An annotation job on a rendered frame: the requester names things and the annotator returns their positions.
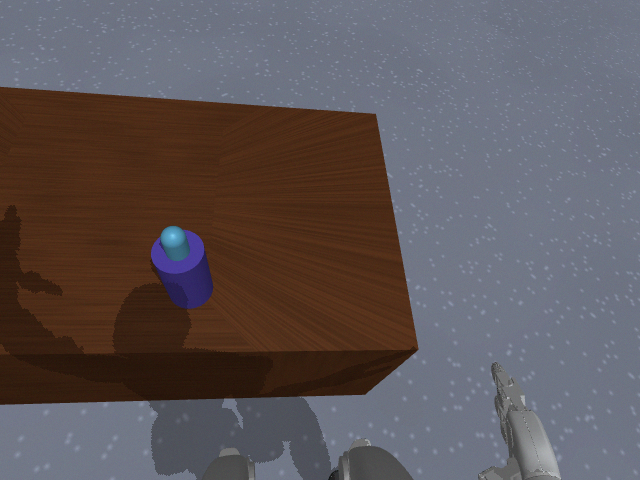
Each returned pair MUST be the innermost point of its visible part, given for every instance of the right robot hand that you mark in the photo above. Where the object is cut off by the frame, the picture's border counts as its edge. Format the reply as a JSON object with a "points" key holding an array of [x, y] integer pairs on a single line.
{"points": [[530, 451]]}

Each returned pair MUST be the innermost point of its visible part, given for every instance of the bottle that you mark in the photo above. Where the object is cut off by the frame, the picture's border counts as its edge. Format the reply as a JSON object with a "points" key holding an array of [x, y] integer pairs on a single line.
{"points": [[180, 259]]}

